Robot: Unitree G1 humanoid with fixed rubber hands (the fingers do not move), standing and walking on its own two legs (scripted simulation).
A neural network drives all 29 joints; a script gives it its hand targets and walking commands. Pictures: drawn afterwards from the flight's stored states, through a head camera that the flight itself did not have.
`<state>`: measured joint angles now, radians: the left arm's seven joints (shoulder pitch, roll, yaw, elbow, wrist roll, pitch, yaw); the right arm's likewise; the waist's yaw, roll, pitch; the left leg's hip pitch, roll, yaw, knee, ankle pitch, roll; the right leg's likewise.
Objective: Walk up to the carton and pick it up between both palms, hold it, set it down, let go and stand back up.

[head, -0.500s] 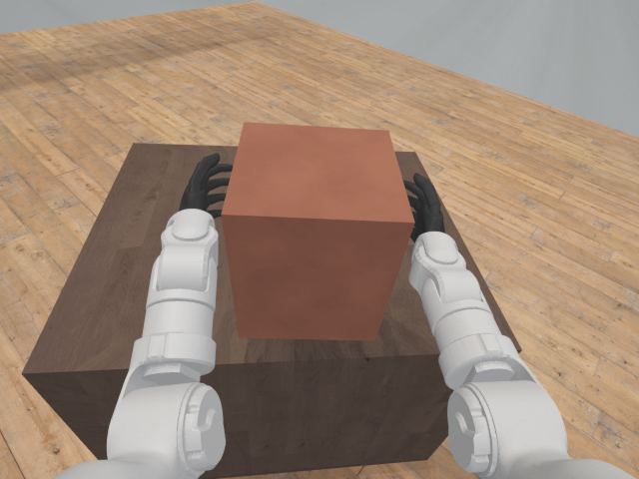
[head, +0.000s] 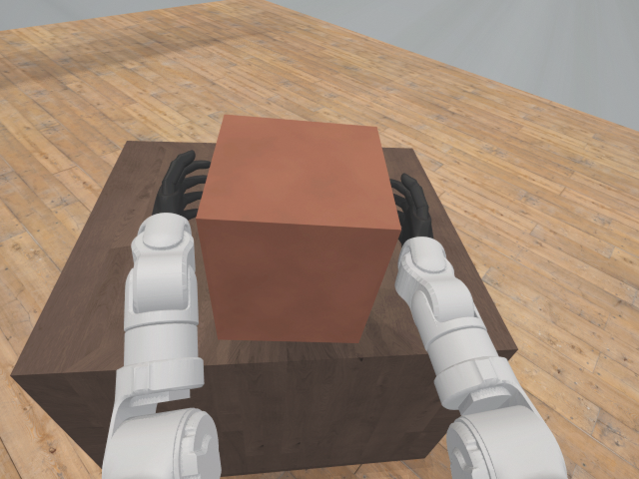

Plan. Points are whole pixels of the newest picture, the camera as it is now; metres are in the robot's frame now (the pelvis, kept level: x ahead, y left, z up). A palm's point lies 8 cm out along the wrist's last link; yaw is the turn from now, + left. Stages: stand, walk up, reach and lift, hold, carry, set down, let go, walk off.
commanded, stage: reach and lift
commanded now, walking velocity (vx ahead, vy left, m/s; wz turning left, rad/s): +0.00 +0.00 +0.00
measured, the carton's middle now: (295, 235) +0.40 +0.00 +0.10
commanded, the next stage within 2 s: hold in 0.38 s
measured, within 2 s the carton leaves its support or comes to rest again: neither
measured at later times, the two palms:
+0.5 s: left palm (162, 210) +0.35 +0.16 +0.19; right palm (417, 225) +0.34 -0.14 +0.17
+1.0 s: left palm (155, 204) +0.34 +0.16 +0.20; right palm (417, 212) +0.34 -0.13 +0.19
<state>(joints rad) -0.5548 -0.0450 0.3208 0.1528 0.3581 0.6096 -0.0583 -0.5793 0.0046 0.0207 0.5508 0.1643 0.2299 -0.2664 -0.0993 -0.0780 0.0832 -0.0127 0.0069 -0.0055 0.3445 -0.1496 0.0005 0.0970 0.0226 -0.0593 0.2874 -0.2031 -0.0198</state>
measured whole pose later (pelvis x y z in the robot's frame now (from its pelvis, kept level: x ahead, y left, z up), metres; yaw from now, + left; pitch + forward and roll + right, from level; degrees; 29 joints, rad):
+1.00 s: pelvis -0.01 +0.00 +0.00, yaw -1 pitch -11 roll -1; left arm -0.61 -0.04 0.33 0.07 0.37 0.76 -0.04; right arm -0.69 -0.02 0.02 0.56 0.18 0.33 -0.23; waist -0.10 -0.08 0.06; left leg -0.01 0.01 0.01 0.33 -0.13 0.00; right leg 0.10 0.02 -0.05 0.28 -0.18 -0.02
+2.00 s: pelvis -0.03 +0.01 +0.00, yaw -2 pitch -9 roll -1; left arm -0.75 -0.03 0.36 0.23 0.40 0.75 -0.03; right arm -0.80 -0.02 -0.08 0.67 0.13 0.33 -0.20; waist -0.08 -0.06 0.02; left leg -0.06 0.01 0.02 0.31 -0.09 0.01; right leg 0.02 0.02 -0.03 0.30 -0.16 -0.01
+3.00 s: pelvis -0.01 +0.00 +0.00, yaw +0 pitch -11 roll +0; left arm -0.67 -0.03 0.37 0.14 0.40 0.79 -0.06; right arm -0.74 0.01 -0.02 0.59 0.16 0.37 -0.25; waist -0.09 -0.09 0.04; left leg -0.02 0.01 0.00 0.33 -0.13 0.00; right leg 0.08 0.03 -0.06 0.31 -0.19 -0.03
